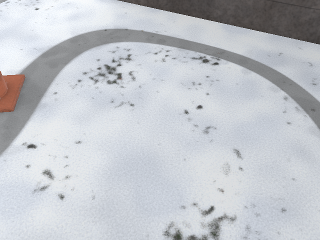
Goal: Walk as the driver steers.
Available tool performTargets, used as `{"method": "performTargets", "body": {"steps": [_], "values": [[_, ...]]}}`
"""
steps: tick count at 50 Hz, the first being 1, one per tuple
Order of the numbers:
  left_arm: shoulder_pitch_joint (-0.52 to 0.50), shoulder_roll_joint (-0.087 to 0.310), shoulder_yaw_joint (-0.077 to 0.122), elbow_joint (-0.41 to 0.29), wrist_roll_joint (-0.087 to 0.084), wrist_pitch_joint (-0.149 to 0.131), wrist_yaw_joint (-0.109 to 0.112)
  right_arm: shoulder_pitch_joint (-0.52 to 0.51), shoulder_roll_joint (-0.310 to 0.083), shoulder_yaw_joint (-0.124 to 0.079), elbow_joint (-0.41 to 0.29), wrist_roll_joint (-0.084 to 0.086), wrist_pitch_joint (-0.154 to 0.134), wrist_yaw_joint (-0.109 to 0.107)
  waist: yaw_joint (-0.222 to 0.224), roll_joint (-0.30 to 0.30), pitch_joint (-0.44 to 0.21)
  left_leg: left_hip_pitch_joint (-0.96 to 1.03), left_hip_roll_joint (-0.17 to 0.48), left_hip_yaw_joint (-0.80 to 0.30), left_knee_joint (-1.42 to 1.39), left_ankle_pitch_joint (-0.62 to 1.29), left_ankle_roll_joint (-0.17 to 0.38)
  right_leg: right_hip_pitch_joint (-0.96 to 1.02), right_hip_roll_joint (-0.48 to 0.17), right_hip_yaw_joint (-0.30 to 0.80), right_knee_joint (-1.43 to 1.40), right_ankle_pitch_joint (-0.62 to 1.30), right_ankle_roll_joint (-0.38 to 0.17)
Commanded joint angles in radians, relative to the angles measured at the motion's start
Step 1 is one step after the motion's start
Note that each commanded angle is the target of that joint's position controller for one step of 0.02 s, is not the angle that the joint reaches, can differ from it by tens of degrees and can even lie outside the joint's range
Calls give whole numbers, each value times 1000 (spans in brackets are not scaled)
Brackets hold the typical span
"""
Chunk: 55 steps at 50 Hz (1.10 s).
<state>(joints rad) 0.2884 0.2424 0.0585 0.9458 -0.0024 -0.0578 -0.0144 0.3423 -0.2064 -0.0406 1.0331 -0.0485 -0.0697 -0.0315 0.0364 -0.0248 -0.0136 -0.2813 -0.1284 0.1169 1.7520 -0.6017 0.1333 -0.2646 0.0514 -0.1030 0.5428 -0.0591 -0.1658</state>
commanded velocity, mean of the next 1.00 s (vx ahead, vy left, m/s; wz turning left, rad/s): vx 0.49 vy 0.00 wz -0.64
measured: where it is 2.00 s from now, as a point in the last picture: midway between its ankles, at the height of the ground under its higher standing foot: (188, 235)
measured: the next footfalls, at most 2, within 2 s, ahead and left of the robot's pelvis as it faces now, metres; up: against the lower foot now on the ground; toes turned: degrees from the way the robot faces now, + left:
left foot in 0.38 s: +0.53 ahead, +0.06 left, -0.16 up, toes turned -21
right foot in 0.74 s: +0.66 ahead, -0.24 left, -0.16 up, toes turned -38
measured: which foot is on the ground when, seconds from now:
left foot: up 0.00-0.36, down 0.38-0.74, up 0.76-1.00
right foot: down 0.00-0.40, up 0.42-0.72, down 0.74-1.00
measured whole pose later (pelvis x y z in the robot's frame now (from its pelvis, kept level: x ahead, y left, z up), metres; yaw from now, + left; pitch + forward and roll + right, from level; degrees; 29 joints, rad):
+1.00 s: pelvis +0.62 -0.10 -0.17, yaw -38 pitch +3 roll +0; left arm 0.08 0.21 0.02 0.66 0.03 0.00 0.02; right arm 0.10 -0.27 -0.02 0.77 0.03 0.02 -0.02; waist 0.00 0.02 0.05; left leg -0.56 0.08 -0.05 0.95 -0.41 -0.07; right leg -0.42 0.06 -0.04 0.50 -0.14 -0.08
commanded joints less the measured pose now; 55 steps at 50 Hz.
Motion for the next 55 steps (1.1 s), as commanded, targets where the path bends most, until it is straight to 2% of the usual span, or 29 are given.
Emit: {"method": "performTargets", "body": {"steps": [1, 2, 3, 4, 6, 8, 10, 12, 15, 17, 19, 20, 21, 23, 24, 26, 28, 30, 34, 37, 38, 39, 40, 41, 42, 43, 46, 48, 55], "values": [[441, 18, -22, 158, 5, 13, -3, -174, 49, 38, -237, 10, -40, 5, 11, -87, 14, -890, 50, -174, 277, 15, -12, 665, -262, 555, 93, 799, -164], [386, 105, 13, 131, 26, 14, 6, -160, -8, 41, -232, -2, -45, 19, 14, -14, -8, -946, 113, -243, 101, 51, -33, 589, -365, 749, -58, 63, -273], [288, 136, 21, 91, 30, 12, 19, -225, -62, 28, -210, -31, -42, 20, -10, 38, 86, -948, 167, -255, -1, 15, -74, 389, -407, 893, -157, -332, -305], [197, 101, 4, 65, 21, -9, 24, -321, -110, 15, -222, -21, -28, 16, -43, 141, 184, -910, 205, -259, -214, 200, -113, 188, -326, 850, -201, -495, -240], [128, 102, -10, 8, 27, -41, 47, -464, -142, 11, -257, -7, -7, 34, -57, 175, 278, -464, 220, -220, -777, 492, -198, -295, -182, 703, -294, -381, -206], [176, 171, 16, 11, 26, -46, 25, -350, -72, 20, -185, -19, 17, 56, -47, 3, 146, -108, 172, -122, -682, 677, -178, -376, -155, 552, -214, 34, -168], [229, 16, -13, 46, -11, -70, 17, -399, -74, 10, -220, -2, -14, 64, 9, 65, 131, -199, 206, -183, -1037, 1130, -133, -188, -29, 494, -21, -142, -98], [272, 47, -13, 44, -8, -62, 11, -508, -31, 22, -262, 1, -13, 74, 99, 51, 116, -155, 132, -129, -1165, 1047, -131, -113, -21, 506, 23, -102, -74], [371, 55, -7, 90, 38, -20, 23, -545, -23, 26, -305, 32, -31, 47, 170, -49, 153, -186, 92, -122, -1377, 906, -149, 123, 21, 518, 223, 93, -41], [382, 40, -14, 107, 55, 5, 40, -407, -39, 16, -285, 30, -72, 34, 124, 0, 88, -19, 99, -153, -1554, 1058, -156, 154, 73, 506, 504, 149, -6], [256, 119, 12, 71, 5, 24, 47, -59, -121, -20, -198, 22, -70, 22, -84, 20, -59, 514, 255, -243, -1574, 1355, -140, -150, 102, 390, 911, -167, 29], [168, -36, -24, 3, -26, -1, 41, 111, -148, -34, -186, 70, -75, 29, -168, 104, -168, 870, 412, -346, -1222, 1739, -107, -526, 135, 402, 1261, -782, 101], [308, -19, -29, -47, -77, -4, 44, 175, -225, -47, -171, 41, -88, 37, -133, 311, -361, 1153, 684, -425, -911, 2219, 62, -783, 120, 377, 1495, -823, 160], [97, 71, -20, -200, -79, 4, 41, 67, -176, -54, -215, 24, -47, 33, -137, 222, -469, 1023, 675, -502, -1102, 1405, 160, -886, -74, 295, 1371, -615, 199], [59, 98, -1, -203, -65, 26, 53, -32, -146, -51, -255, 27, -36, 25, -99, 22, -414, 763, 635, -504, -1220, 1102, 166, -804, -117, 233, 1299, -486, 205], [-30, 79, 22, -243, -52, 74, 52, -149, -113, -31, -239, 60, -21, -7, 8, 7, -61, 254, 570, -383, -1384, 1090, 96, -724, -157, 200, 1124, -415, 221], [-39, 23, 15, -298, -47, 58, 40, -343, -117, -28, -269, 54, -17, -13, 73, 103, 62, -166, 373, -94, -1466, 975, 6, -413, -156, 150, 639, -226, 224], [-27, 22, 26, -295, -42, 27, 20, -348, -154, -35, -282, 41, -16, -24, 59, 149, -33, -160, 325, 5, -1411, 1025, -17, -218, -97, 78, 346, 99, 214], [-64, 68, 34, -319, -15, 69, -17, -326, -218, -56, -282, 116, -18, -27, 50, 132, -103, 116, 377, 45, -1301, 1222, -73, -143, -41, 30, 124, 106, 125], [67, 182, 78, -292, 10, 52, -26, -261, -239, -67, -293, 100, 2, -11, 134, 36, -134, 37, 324, 63, -878, 1166, -113, 168, 38, 34, -72, 139, -1], [46, 270, 87, -294, 1, 46, -5, -162, -126, -33, -300, 35, 5, 5, 54, -236, -155, -229, 189, 77, -535, 123, -162, 395, -163, 286, -17, 774, -93], [-2, 334, 81, -369, 41, 33, -3, -50, -139, -12, -337, 37, -3, 28, 0, -324, -420, -465, 62, -135, -193, -165, -198, 644, -475, 764, -16, 901, -373], [-17, 255, 60, -404, 49, 44, 1, -118, -245, -27, -317, 66, 1, 41, 72, -100, -476, -461, 122, -246, -187, -49, -180, 584, -449, 689, -73, 731, -315], [-87, 204, 40, -410, 26, 40, 3, -166, -259, -31, -327, 86, 21, 42, 48, -23, -360, -497, 169, -243, -273, 14, -163, 464, -410, 575, -58, 636, -246], [-125, 147, 18, -401, 4, 39, 6, -182, -222, -21, -312, 73, 42, 27, 17, 83, -282, -451, 218, -224, -385, 41, -168, 318, -354, 490, -68, 551, -180], [-169, 93, -4, -395, 4, 36, 7, -166, -198, -16, -297, 74, 65, 18, -18, 67, -219, -367, 244, -230, -510, 53, -175, 166, -321, 425, -88, 491, -151], [-221, 136, 11, -360, 45, 31, 17, -112, -133, 2, -266, 72, 91, 15, -65, -24, -152, -102, 209, -146, -783, 138, -199, -100, -239, 235, -156, 510, -120], [-201, 188, 33, -347, 39, 43, 39, -135, -160, -6, -282, 72, 88, 12, -50, -42, -195, -110, 188, -126, -798, 229, -211, -34, -282, 229, -164, 511, -120], [-224, 133, 39, -325, 16, 74, 81, -211, -164, -33, -345, 73, 122, 7, -35, -100, -102, -189, 224, -102, -843, 216, -183, 18, -352, 189, -211, 50, -65]]}}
